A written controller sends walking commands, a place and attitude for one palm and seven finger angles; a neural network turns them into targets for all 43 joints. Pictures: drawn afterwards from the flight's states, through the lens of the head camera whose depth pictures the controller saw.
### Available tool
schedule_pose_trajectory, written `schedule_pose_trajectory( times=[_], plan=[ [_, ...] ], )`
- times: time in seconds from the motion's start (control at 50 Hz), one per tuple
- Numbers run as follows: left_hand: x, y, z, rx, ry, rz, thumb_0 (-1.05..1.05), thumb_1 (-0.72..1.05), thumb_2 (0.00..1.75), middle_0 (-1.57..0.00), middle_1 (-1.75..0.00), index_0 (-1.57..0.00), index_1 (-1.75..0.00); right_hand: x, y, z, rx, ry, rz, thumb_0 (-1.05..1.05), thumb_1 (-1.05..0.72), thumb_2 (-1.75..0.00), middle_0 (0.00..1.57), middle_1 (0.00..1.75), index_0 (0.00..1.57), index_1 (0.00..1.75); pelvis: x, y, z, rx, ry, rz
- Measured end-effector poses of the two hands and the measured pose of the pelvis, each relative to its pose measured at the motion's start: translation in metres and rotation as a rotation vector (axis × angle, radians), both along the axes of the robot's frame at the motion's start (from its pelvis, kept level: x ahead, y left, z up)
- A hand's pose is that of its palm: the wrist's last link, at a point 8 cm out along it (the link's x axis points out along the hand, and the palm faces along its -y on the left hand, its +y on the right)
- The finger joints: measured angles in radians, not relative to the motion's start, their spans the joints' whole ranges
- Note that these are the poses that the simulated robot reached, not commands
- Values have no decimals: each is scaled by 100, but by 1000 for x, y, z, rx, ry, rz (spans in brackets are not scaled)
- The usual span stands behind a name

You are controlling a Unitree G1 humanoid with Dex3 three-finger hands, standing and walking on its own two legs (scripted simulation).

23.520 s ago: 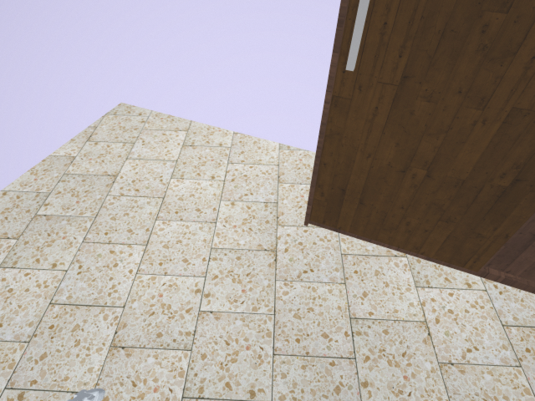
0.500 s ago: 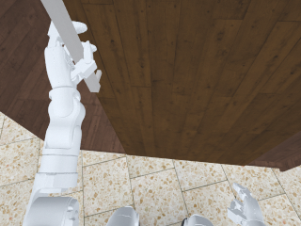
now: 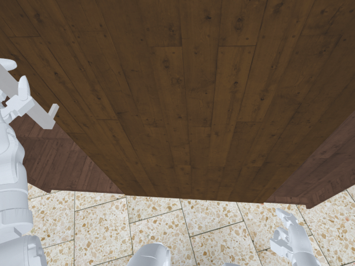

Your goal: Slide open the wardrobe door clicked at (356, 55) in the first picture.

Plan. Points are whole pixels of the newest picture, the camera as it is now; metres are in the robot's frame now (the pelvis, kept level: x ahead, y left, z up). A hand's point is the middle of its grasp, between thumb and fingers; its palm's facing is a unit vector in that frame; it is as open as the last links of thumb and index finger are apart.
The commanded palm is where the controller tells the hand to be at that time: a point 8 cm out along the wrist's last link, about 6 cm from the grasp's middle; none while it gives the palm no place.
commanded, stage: stop walking and hold the door there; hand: left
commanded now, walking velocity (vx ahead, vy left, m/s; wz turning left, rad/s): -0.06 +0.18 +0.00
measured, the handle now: (11, 74) +0.42 +0.35 +0.20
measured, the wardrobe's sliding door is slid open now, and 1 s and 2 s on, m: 0.48 0.49 0.48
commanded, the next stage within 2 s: none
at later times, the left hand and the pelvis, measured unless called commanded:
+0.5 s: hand (25, 97) +0.38 +0.32 +0.18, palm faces +0.56 -0.80 -0.23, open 6.3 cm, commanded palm +0.33 +0.34 +0.16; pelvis -0.04 -0.01 +0.00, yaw -7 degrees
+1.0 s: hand (25, 96) +0.38 +0.31 +0.18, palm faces +0.56 -0.80 -0.20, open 6.3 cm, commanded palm +0.33 +0.34 +0.16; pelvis -0.05 -0.02 +0.00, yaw -7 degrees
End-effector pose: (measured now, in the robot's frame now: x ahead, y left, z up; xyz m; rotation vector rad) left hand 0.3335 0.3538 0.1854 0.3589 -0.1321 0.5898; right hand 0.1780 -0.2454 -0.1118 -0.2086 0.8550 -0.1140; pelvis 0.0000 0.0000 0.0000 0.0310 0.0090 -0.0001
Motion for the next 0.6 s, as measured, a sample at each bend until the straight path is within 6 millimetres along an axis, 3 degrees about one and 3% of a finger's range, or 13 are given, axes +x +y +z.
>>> schedule_pose_trajectory(
  times=[0.16, 0.28, 0.42, 0.6],
  plan=[
    [2, -1, -3, -54, -58, -19, -11, 60, 80, -46, -140, -35, -139, -31, -42, 23, -132, 0, -97, 1, -90, -89, 20, 30, 20, 30, 3, 2, -4, -46, -12, -4],
    [1, -2, -3, -75, -45, -39, -10, 65, 76, -46, -140, -30, -138, -56, -32, 38, -109, -56, -127, 1, -90, -89, 19, 30, 20, 30, -9, 4, 1, -47, -18, -72],
    [-2, -4, 0, -86, 8, -23, -10, 67, 73, -46, -140, -27, -137, -104, -18, 24, -42, -26, -147, 1, -90, -89, 20, 30, 20, 30, -29, -8, -1, -38, -13, -112],
    [-3, -7, 3, -137, 46, 9, -9, 68, 74, -41, -137, -26, -137, -185, -43, 10, -90, 128, -255, 1, -90, -89, 20, 30, 21, 30, -49, -14, 0, -53, -12, -121]
  ],
)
